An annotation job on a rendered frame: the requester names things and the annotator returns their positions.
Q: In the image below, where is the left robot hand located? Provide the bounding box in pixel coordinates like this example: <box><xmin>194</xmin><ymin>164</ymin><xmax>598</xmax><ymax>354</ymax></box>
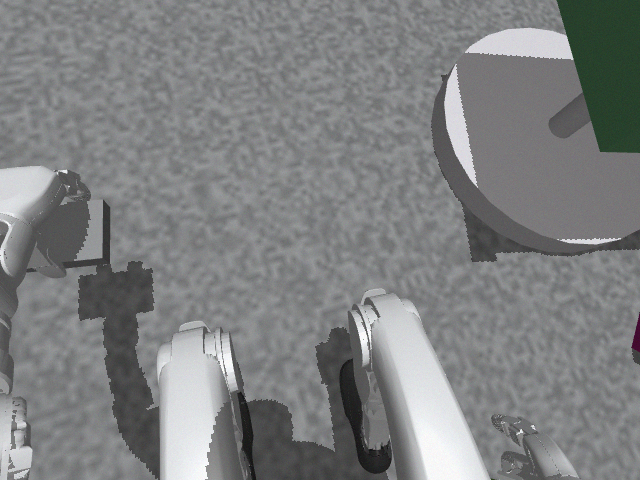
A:
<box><xmin>0</xmin><ymin>166</ymin><xmax>91</xmax><ymax>278</ymax></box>

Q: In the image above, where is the right robot hand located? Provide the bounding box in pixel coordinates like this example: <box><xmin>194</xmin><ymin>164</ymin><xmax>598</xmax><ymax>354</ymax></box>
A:
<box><xmin>491</xmin><ymin>414</ymin><xmax>579</xmax><ymax>480</ymax></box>

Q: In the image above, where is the right robot foot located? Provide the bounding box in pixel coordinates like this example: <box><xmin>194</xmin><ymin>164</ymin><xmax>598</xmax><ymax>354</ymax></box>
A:
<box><xmin>339</xmin><ymin>359</ymin><xmax>392</xmax><ymax>474</ymax></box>

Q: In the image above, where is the left robot arm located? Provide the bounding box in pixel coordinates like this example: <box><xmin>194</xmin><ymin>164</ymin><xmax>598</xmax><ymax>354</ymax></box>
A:
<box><xmin>0</xmin><ymin>213</ymin><xmax>36</xmax><ymax>480</ymax></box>

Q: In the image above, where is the office chair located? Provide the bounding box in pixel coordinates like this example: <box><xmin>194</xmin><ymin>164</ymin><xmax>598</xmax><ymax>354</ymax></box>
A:
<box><xmin>431</xmin><ymin>0</ymin><xmax>640</xmax><ymax>253</ymax></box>

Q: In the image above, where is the left robot foot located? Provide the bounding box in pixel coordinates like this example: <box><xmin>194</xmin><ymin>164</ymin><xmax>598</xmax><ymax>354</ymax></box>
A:
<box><xmin>237</xmin><ymin>392</ymin><xmax>256</xmax><ymax>480</ymax></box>

